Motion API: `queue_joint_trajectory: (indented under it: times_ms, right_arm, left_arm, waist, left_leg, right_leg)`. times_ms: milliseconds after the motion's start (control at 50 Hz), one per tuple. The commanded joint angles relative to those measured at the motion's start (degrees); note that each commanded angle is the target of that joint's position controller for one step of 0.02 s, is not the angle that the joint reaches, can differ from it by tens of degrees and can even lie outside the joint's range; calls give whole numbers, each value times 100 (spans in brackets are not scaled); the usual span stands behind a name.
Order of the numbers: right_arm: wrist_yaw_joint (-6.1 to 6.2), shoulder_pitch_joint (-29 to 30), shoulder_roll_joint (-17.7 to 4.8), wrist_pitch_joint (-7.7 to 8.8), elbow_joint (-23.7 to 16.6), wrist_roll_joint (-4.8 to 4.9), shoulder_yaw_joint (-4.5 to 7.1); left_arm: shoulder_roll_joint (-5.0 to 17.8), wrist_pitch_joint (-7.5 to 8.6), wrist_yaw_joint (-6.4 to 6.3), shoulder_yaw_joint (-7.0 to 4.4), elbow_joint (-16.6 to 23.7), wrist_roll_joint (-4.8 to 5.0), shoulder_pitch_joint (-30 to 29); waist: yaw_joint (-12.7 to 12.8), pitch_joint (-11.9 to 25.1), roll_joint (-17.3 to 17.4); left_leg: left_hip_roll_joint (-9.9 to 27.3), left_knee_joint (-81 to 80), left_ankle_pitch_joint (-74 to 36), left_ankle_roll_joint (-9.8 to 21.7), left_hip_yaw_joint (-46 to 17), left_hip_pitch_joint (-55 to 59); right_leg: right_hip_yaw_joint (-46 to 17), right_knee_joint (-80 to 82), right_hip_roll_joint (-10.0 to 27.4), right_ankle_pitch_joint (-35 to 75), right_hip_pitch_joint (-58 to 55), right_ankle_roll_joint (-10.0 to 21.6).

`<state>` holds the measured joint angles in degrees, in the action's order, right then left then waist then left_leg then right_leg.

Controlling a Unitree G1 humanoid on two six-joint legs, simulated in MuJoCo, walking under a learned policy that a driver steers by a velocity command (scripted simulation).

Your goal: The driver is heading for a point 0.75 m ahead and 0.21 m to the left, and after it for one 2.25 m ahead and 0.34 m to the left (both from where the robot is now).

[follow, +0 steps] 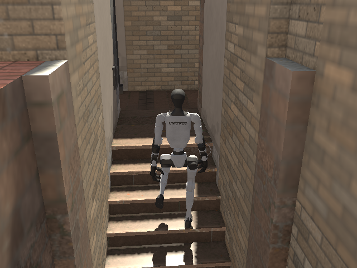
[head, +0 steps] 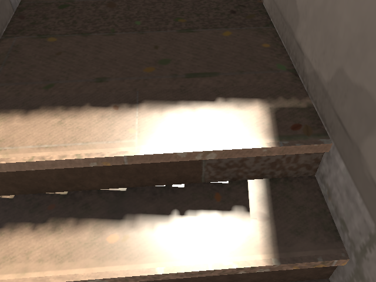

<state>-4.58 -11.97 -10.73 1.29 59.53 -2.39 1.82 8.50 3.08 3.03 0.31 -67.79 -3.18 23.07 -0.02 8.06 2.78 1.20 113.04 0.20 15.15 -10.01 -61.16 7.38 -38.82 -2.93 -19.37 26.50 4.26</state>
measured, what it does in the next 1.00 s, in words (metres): climbs: left foot 0.17 m higher, then right foot 0.17 m higher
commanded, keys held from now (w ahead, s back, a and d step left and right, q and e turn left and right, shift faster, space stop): w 0.70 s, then w+q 0.30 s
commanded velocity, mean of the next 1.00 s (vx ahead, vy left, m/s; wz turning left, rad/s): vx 0.50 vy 0.00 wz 0.08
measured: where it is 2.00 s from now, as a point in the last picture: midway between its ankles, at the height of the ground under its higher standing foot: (154, 92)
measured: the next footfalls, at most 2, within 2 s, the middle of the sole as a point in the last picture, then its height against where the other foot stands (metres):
left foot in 0.24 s outside the picture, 0.17 m higher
right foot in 0.82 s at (229, 225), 0.17 m higher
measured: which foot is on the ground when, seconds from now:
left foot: up 0.00-0.22, down 0.24-0.88, up 0.90-1.00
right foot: down 0.00-0.30, up 0.32-0.80, down 0.82-1.00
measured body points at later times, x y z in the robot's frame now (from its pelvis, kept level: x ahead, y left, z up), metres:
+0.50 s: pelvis +0.24 +0.07 +0.16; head +0.25 +0.08 +0.61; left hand +0.31 +0.30 +0.00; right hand +0.23 -0.17 +0.00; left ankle +0.26 +0.13 -0.55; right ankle +0.26 -0.13 -0.31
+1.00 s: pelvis +0.49 +0.02 +0.30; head +0.49 +0.02 +0.75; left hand +0.57 +0.26 +0.16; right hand +0.52 -0.21 +0.14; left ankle +0.38 +0.16 -0.22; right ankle +0.53 -0.08 -0.38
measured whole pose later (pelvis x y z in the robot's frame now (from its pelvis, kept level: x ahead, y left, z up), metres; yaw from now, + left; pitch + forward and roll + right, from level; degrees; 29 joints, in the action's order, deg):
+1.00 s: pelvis +0.49 +0.02 +0.30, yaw +6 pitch +7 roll -3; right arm -6.3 -17.8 -11.3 3.7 66.2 -2.3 2.7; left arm 9.4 3.6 2.0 -0.9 -56.2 -1.6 8.9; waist 2.0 8.1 2.6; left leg -0.1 100.9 -2.1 12.6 -8.9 -42.7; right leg 9.5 -55.6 1.4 -25.8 36.4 3.2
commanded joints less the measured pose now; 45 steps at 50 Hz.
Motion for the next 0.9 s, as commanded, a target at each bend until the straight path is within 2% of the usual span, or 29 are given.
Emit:
queue_joint_trajectory:
  times_ms: [20,60,120,140,160,220,260,280,300,320,340,360,400,440,460,500,520,560,600,660,700,720,740,780,820,840,860,880,900]
  right_arm:
    - [17,635,493,-104,-624,46,-230]
    - [112,1044,544,-70,-959,82,-380]
    - [302,2271,61,-132,-1570,124,-337]
    - [244,2922,-24,-272,-1862,121,-359]
    - [82,3087,358,-292,-1880,59,-481]
    - [-98,2116,425,-300,-1661,3,-485]
    - [-17,1444,176,-153,-1505,-15,-346]
    - [19,968,-118,-206,-1317,129,-333]
    - [83,213,-462,-313,-1108,87,-192]
    - [171,-709,-993,-321,-742,-27,-28]
    - [286,-1583,-1265,-213,-400,-147,172]
    - [325,-1575,-1043,-63,-127,-94,163]
    - [152,-557,-497,55,102,13,114]
    - [94,294,297,130,298,-1,-131]
    - [87,502,495,174,269,-93,-181]
    - [74,590,334,252,65,-245,-153]
    - [118,83,232,258,243,-364,-166]
    - [114,-652,344,227,582,-446,-254]
    - [90,-1248,323,301,782,-546,-308]
    - [39,-1957,68,370,924,-652,-380]
    - [-130,-2061,19,346,867,-459,-413]
    - [-192,-1302,47,378,497,-295,-455]
    - [-249,-1444,-47,409,563,-185,-495]
    - [-205,-1701,-880,460,671,6,-306]
    - [-259,-2068,-1087,440,893,61,-46]
    - [-389,-2119,-1210,381,1078,-107,83]
    - [-463,-2329,-578,415,1070,-292,27]
    - [-508,-1732,-63,362,705,-189,-50]
    - [-524,-1393,301,217,842,-31,-10]
  left_arm:
    - [-468,256,82,172,400,-196,-497]
    - [-457,277,40,239,253,-347,-73]
    - [-114,351,110,228,168,-395,761]
    - [247,242,245,145,521,-172,177]
    - [329,254,325,158,594,80,372]
    - [1156,457,258,-34,477,260,445]
    - [1053,508,318,-129,212,144,955]
    - [633,505,432,-74,37,-167,1813]
    - [627,469,544,-119,164,-79,1409]
    - [201,385,696,-101,434,-40,559]
    - [181,252,686,-144,351,214,14]
    - [278,253,544,-221,371,282,-90]
    - [130,324,315,-207,450,344,-413]
    - [-197,178,152,-26,709,367,-618]
    - [-283,93,127,32,707,353,-514]
    - [-128,34,171,41,891,275,-1003]
    - [-156,2,273,81,913,240,-1217]
    - [-175,-36,215,198,1049,76,-1592]
    - [-170,-42,62,305,1504,163,-2228]
    - [75,-261,-65,298,1996,158,-3046]
    - [-45,-478,8,347,2169,31,-3580]
    - [-74,-464,106,322,2098,-24,-3252]
    - [-98,-491,181,355,2341,-21,-3768]
    - [-45,-468,259,298,2289,-60,-3072]
    - [199,-368,173,177,2485,67,-3115]
    - [326,-391,154,104,2373,78,-2412]
    - [391,-338,77,80,1911,164,-1195]
    - [815,-395,-72,-95,1608,37,-7]
    - [1123,-310,-95,-234,1384,-145,698]
  waist:
    - [-381,-421,-776]
    - [-321,-469,-613]
    - [180,-351,-507]
    - [88,-509,-583]
    - [195,-445,-1086]
    - [-341,-307,-996]
    - [-294,449,-1262]
    - [-88,1368,-573]
    - [-545,1338,-236]
    - [-911,742,689]
    - [-1237,542,903]
    - [-970,94,1050]
    - [-189,-272,-150]
    - [365,-46,-813]
    - [605,-6,-639]
    - [653,-143,-446]
    - [475,-370,141]
    - [352,-738,-23]
    - [200,-764,-185]
    - [-67,-681,58]
    - [-156,-766,163]
    - [178,-908,173]
    - [145,-498,393]
    - [461,-183,762]
    - [299,40,1028]
    - [551,576,1118]
    - [580,1549,140]
    - [1109,1992,-879]
    - [1327,1339,-1697]
  left_leg:
    - [312,1457,952,136,852,-1644]
    - [518,1345,838,295,727,-2176]
    - [928,-1091,640,-104,1155,-1835]
    - [815,-2723,2297,-351,1556,-284]
    - [478,-2435,2625,-670,1970,1228]
    - [-70,-3935,2092,-669,2301,952]
    - [-268,-4832,1529,-437,1945,2155]
    - [14,-4915,508,-6,840,4271]
    - [255,-6150,1761,142,-202,5055]
    - [891,-7941,2729,553,-2043,5666]
    - [1428,-9141,3693,552,-3675,5437]
    - [1330,-9073,4186,37,-3630,4999]
    - [1349,-8739,2011,-831,-2432,4587]
    - [1192,-8602,639,-962,-901,4187]
    - [1038,-8711,693,-978,-289,3959]
    - [594,-9248,1331,-947,747,3295]
    - [663,-9537,1556,-621,513,3340]
    - [918,-9588,1922,-405,222,3980]
    - [1012,-9708,1728,-446,339,4708]
    - [1161,-10342,1769,-177,371,4985]
    - [1460,-10916,1137,46,526,4910]
    - [1225,-11056,80,-34,1137,3765]
    - [1189,-11116,-1743,179,1085,3157]
    - [1487,-10211,-6053,440,1095,5101]
    - [1573,-9489,-7710,372,941,6787]
    - [1431,-8718,-8743,196,1074,6756]
    - [1190,-7361,-7678,-135,852,4994]
    - [450,-6102,-4251,-299,568,3468]
    - [-300,-2653,-444,-593,2,1962]
  right_leg:
    - [-1392,2247,1235,265,-388,1081]
    - [-1509,2358,1323,-86,-495,953]
    - [-1277,2804,1414,464,-699,892]
    - [-893,3650,1464,793,433,975]
    - [-1048,3981,1618,1119,1225,1268]
    - [-663,2694,1893,7341,-1696,1264]
    - [-367,1558,1749,9006,-2817,1028]
    - [-667,659,1404,8376,-1216,876]
    - [-814,-237,931,6988,-105,853]
    - [-1043,-1515,331,3850,1704,635]
    - [-1873,-4786,145,2299,2492,483]
    - [-2690,-6815,-56,2525,3376,617]
    - [-3062,-8044,-342,2782,4332,963]
    - [-2744,-7750,-3,2550,4503,1086]
    - [-2523,-7692,199,2524,4511,1039]
    - [-1707,-7183,323,2327,3996,960]
    - [-1358,-8744,236,1816,4401,988]
    - [-1743,-9484,181,1613,5794,1239]
    - [-1734,-8694,383,1922,6490,1402]
    - [-1064,-7064,727,2616,6418,953]
    - [-310,-6315,1127,1831,5762,830]
    - [47,-5597,1115,1649,3997,895]
    - [204,-5087,790,1340,2631,796]
    - [381,-4182,264,468,2591,453]
    - [417,-2469,-164,-798,2362,300]
    - [101,-2389,-134,-47,1351,473]
    - [-1236,-2254,551,1537,-1098,1070]
    - [-3325,-352,1401,413,-2326,1492]
    - [-5570,1384,2304,-812,-1906,1899]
